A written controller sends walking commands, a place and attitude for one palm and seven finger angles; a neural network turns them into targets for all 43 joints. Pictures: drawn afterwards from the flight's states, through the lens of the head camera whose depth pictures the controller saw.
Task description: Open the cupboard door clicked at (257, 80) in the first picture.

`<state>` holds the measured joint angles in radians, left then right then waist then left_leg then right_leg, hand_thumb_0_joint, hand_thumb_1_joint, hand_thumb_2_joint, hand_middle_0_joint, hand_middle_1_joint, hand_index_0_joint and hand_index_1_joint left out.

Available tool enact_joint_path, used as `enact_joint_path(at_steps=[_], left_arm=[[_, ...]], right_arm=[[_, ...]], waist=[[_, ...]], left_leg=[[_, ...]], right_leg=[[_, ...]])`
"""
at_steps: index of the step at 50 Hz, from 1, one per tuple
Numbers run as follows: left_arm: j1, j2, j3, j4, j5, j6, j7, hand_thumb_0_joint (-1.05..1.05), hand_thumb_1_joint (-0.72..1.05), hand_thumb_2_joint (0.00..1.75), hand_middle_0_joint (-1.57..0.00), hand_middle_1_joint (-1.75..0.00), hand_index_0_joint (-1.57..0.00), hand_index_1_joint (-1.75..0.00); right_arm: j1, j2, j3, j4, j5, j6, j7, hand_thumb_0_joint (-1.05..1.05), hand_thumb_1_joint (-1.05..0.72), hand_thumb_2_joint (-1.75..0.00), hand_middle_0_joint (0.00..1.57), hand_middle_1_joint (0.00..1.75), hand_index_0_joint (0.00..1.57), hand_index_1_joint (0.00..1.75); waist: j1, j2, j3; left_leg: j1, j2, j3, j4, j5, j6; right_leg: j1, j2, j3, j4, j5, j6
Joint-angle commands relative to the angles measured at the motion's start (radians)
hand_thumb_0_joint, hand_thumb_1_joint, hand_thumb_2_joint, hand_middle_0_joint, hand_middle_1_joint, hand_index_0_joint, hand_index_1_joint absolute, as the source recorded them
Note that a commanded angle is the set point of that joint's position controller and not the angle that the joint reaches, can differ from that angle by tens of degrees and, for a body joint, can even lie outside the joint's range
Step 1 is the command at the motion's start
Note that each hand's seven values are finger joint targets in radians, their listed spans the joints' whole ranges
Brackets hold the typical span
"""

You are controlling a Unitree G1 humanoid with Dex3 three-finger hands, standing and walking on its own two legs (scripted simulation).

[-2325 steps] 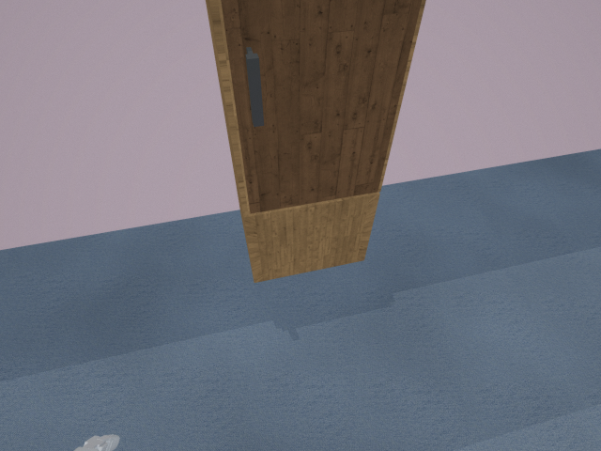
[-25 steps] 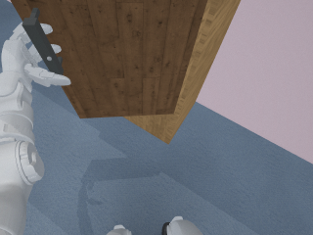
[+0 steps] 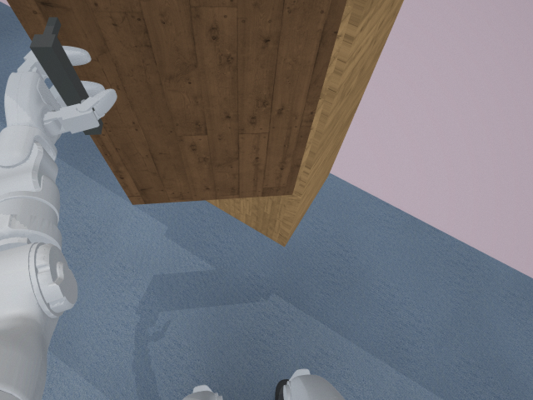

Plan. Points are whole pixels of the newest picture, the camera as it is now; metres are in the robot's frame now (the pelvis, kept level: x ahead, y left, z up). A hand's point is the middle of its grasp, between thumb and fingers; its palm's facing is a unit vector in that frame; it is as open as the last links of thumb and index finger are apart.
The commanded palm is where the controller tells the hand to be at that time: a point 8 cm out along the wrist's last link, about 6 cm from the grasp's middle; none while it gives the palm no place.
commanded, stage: close the thumb around the handle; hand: left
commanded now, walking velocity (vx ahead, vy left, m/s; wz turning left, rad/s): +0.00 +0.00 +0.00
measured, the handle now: (75, 80) +0.57 +0.23 +0.11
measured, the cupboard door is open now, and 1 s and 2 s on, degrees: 38 60 79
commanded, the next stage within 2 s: pull the door open along its arc in 0.24 s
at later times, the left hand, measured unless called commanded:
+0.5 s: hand (85, 104) +0.51 +0.21 +0.12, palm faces +0.03 -1.00 -0.01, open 5.8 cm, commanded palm +0.47 +0.25 +0.11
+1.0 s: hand (111, 190) +0.37 +0.16 +0.12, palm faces +0.24 -0.97 +0.06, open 6.2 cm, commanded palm +0.31 +0.22 +0.11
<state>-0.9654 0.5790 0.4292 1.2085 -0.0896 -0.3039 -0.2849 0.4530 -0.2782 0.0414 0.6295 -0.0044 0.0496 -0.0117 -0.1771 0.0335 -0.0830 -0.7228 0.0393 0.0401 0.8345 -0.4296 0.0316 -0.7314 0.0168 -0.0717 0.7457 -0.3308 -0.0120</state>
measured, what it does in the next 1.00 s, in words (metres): stands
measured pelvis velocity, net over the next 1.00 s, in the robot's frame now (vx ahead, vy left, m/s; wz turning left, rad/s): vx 0.00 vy -0.01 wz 0.00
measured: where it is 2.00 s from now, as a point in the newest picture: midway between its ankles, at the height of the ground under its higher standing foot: outside the picture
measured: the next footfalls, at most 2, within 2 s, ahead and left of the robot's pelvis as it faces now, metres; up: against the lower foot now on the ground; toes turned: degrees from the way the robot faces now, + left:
none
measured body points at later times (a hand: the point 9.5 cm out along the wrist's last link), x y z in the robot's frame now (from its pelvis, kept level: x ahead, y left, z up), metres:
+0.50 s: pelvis +0.00 +0.00 +0.00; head +0.11 +0.01 +0.44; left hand +0.50 +0.26 +0.12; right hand -0.01 -0.27 -0.11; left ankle -0.03 +0.09 -0.70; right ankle +0.01 -0.12 -0.70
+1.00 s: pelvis +0.00 -0.01 +0.02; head +0.03 -0.02 +0.47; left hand +0.35 +0.21 +0.12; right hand +0.15 -0.24 -0.08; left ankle -0.03 +0.09 -0.70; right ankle +0.01 -0.12 -0.70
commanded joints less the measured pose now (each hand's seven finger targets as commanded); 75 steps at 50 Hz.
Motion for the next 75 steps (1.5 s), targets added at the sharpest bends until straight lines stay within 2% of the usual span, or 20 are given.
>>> enact_joint_path(at_steps=[1,3,5,7,16,18,23,30,38,39,41,44,45,49,51,59,60,62,71,75], left_arm=[[-0.482,0.267,0.011,-0.231,-0.009,-0.075,-0.001,0.00,0.84,0.88,-0.40,-1.34,-0.40,-1.34],[-0.480,0.243,-0.006,-0.208,-0.013,-0.070,-0.004,0.00,0.90,0.90,-0.40,-1.35,-0.40,-1.35],[-0.480,0.282,0.029,-0.199,-0.021,-0.072,-0.005,0.00,0.90,0.90,-0.40,-1.35,-0.40,-1.35],[-0.484,0.297,0.035,-0.205,-0.014,-0.072,-0.010,0.00,0.90,0.90,-0.40,-1.35,-0.40,-1.35],[-0.402,0.320,0.061,-0.232,-0.028,-0.075,-0.026,0.00,0.90,0.90,-0.40,-1.35,-0.40,-1.35],[-0.474,0.281,0.016,-0.242,-0.027,-0.072,-0.021,0.00,0.90,0.90,-0.40,-1.35,-0.40,-1.35],[-0.350,0.266,0.039,-0.290,-0.039,-0.078,-0.020,0.00,0.90,0.90,-0.40,-1.35,-0.40,-1.35],[-0.074,0.204,0.043,-0.466,-0.097,-0.058,-0.031,0.00,0.90,0.90,-0.40,-1.35,-0.40,-1.35],[0.330,0.080,0.023,-0.772,-0.153,0.009,-0.002,0.00,0.90,0.90,-0.40,-1.35,-0.40,-1.35],[0.370,0.054,0.085,-0.828,-0.182,0.024,0.069,0.00,0.90,0.90,-0.40,-1.35,-0.40,-1.35],[0.469,-0.008,0.056,-0.911,-0.169,0.042,0.155,0.00,0.90,0.90,-0.40,-1.35,-0.40,-1.35],[0.533,-0.113,0.021,-0.998,-0.145,0.075,0.296,0.00,0.90,0.90,-0.40,-1.35,-0.40,-1.35],[0.512,-0.130,0.017,-1.027,-0.131,0.080,0.354,0.00,0.90,0.90,-0.40,-1.35,-0.40,-1.35],[0.520,-0.264,-0.086,-1.122,-0.042,0.110,0.544,0.00,0.90,0.90,-0.40,-1.35,-0.40,-1.35],[0.565,-0.305,-0.151,-1.155,0.014,0.118,0.595,0.00,0.90,0.90,-0.40,-1.35,-0.40,-1.35],[0.673,-0.499,-0.352,-1.348,0.061,0.159,0.701,0.00,0.90,0.90,-0.40,-1.35,-0.40,-1.35],[0.695,-0.510,-0.361,-1.353,0.064,0.165,0.717,0.00,0.90,0.90,-0.40,-1.35,-0.40,-1.35],[0.728,-0.546,-0.410,-1.412,0.077,0.172,0.737,0.00,0.90,0.90,-0.40,-1.35,-0.40,-1.35],[0.912,-0.685,-0.608,-1.512,0.139,0.197,0.785,0.00,0.90,0.90,-0.40,-1.35,-0.40,-1.35],[0.893,-0.693,-0.651,-1.534,0.171,0.196,0.812,0.00,0.90,0.90,-0.40,-1.35,-0.40,-1.35]], right_arm=[[0.163,-0.187,-0.066,-0.044,0.001,-0.015,-0.017,0.00,-0.90,-0.90,0.20,0.30,0.20,0.30],[0.161,-0.186,-0.067,-0.039,0.002,-0.017,-0.016,0.00,-0.90,-0.90,0.20,0.30,0.20,0.30],[0.168,-0.193,-0.065,-0.040,0.000,-0.019,-0.020,0.00,-0.90,-0.90,0.20,0.30,0.20,0.30],[0.164,-0.191,-0.065,-0.039,0.001,-0.020,-0.020,0.00,-0.90,-0.90,0.20,0.30,0.20,0.30],[0.148,-0.188,-0.066,-0.063,0.007,-0.010,-0.020,0.00,-0.90,-0.90,0.20,0.30,0.20,0.30],[0.145,-0.188,-0.065,-0.056,0.008,-0.010,-0.021,0.00,-0.90,-0.90,0.20,0.30,0.20,0.30],[0.141,-0.185,-0.074,-0.072,0.006,-0.010,-0.015,0.00,-0.90,-0.90,0.20,0.30,0.20,0.30],[0.082,-0.172,-0.082,-0.129,0.022,-0.007,-0.004,0.00,-0.90,-0.90,0.20,0.30,0.20,0.30],[-0.032,-0.141,-0.085,-0.191,0.041,-0.038,0.006,0.00,-0.90,-0.90,0.20,0.30,0.20,0.30],[-0.064,-0.121,-0.086,-0.201,0.043,-0.046,0.007,0.00,-0.90,-0.90,0.20,0.30,0.20,0.30],[-0.101,-0.108,-0.081,-0.205,0.042,-0.062,0.014,0.00,-0.90,-0.90,0.20,0.30,0.20,0.30],[-0.159,-0.090,-0.081,-0.200,0.038,-0.073,0.017,0.00,-0.90,-0.90,0.20,0.30,0.20,0.30],[-0.175,-0.085,-0.081,-0.194,0.034,-0.074,0.012,0.00,-0.90,-0.90,0.20,0.30,0.20,0.30],[-0.244,-0.054,-0.073,-0.179,0.013,-0.074,0.005,0.00,-0.90,-0.90,0.20,0.30,0.20,0.30],[-0.260,-0.048,-0.073,-0.179,0.002,-0.067,0.000,0.00,-0.90,-0.90,0.20,0.30,0.20,0.30],[-0.342,-0.013,-0.057,-0.191,-0.020,-0.048,-0.021,0.00,-0.90,-0.90,0.20,0.30,0.20,0.30],[-0.350,-0.012,-0.058,-0.193,-0.022,-0.045,-0.024,0.00,-0.90,-0.90,0.20,0.30,0.20,0.30],[-0.369,-0.005,-0.055,-0.196,-0.027,-0.045,-0.025,0.00,-0.90,-0.90,0.20,0.30,0.20,0.30],[-0.403,0.014,-0.054,-0.206,-0.043,-0.054,-0.022,0.00,-0.90,-0.90,0.20,0.30,0.20,0.30],[-0.404,0.014,-0.055,-0.199,-0.048,-0.064,-0.017,0.00,-0.90,-0.90,0.20,0.30,0.20,0.30]], waist=[[-0.005,0.137,-0.447],[-0.017,0.113,-0.426],[-0.014,0.068,-0.432],[-0.007,0.107,-0.457],[0.020,0.111,-0.462],[-0.012,0.102,-0.423],[0.030,0.102,-0.497],[0.099,0.078,-0.494],[0.164,0.016,-0.396],[0.206,0.002,-0.377],[0.210,0.038,-0.339],[0.212,-0.045,-0.289],[0.208,-0.083,-0.272],[0.216,-0.025,-0.252],[0.210,-0.053,-0.260],[0.211,-0.055,-0.225],[0.207,-0.095,-0.206],[0.207,-0.066,-0.192],[0.196,-0.114,-0.132],[0.181,-0.133,-0.120]], left_leg=[[0.309,-0.012,-0.091,-0.070,0.487,-0.008],[0.299,-0.011,-0.087,-0.068,0.465,-0.007],[0.265,-0.015,-0.086,-0.068,0.450,0.001],[0.271,-0.017,-0.079,-0.064,0.455,-0.001],[0.270,-0.016,-0.070,-0.066,0.499,-0.003],[0.264,-0.015,-0.073,-0.071,0.467,0.000],[0.313,-0.013,-0.070,-0.071,0.538,-0.005],[0.311,-0.014,-0.049,-0.105,0.615,0.002],[0.299,-0.017,-0.025,-0.171,0.614,0.001],[0.292,-0.022,-0.022,-0.177,0.593,-0.008],[0.303,-0.025,-0.021,-0.194,0.575,-0.018],[0.289,-0.034,-0.010,-0.216,0.459,-0.021],[0.283,-0.035,-0.013,-0.221,0.424,-0.019],[0.315,-0.040,-0.013,-0.238,0.373,-0.028],[0.336,-0.037,-0.012,-0.240,0.376,-0.022],[0.401,-0.042,-0.015,-0.262,0.356,-0.022],[0.400,-0.039,-0.021,-0.265,0.346,-0.021],[0.415,-0.042,-0.017,-0.268,0.334,-0.020],[0.439,-0.045,-0.030,-0.254,0.306,-0.015],[0.434,-0.050,-0.039,-0.232,0.287,-0.012]], right_leg=[[0.191,0.030,0.041,-0.035,0.363,-0.011],[0.179,0.030,0.039,-0.042,0.352,-0.007],[0.219,0.031,0.045,-0.039,0.369,-0.009],[0.226,0.027,0.052,-0.037,0.383,-0.007],[0.264,0.029,0.050,-0.033,0.431,-0.009],[0.235,0.029,0.050,-0.042,0.408,-0.005],[0.272,0.030,0.047,-0.034,0.445,-0.007],[0.391,0.025,0.047,-0.041,0.528,-0.016],[0.489,0.008,0.046,-0.064,0.566,-0.014],[0.487,0.013,0.036,-0.075,0.543,-0.011],[0.484,0.011,0.028,-0.080,0.506,-0.014],[0.491,0.009,0.023,-0.105,0.452,-0.009],[0.497,0.007,0.023,-0.117,0.425,-0.008],[0.496,-0.008,0.032,-0.130,0.357,-0.013],[0.512,-0.017,0.038,-0.138,0.368,-0.012],[0.563,-0.032,0.047,-0.185,0.365,-0.014],[0.566,-0.033,0.045,-0.198,0.351,-0.012],[0.563,-0.040,0.053,-0.208,0.341,-0.011],[0.543,-0.055,0.064,-0.234,0.306,-0.006],[0.518,-0.064,0.076,-0.242,0.281,-0.003]])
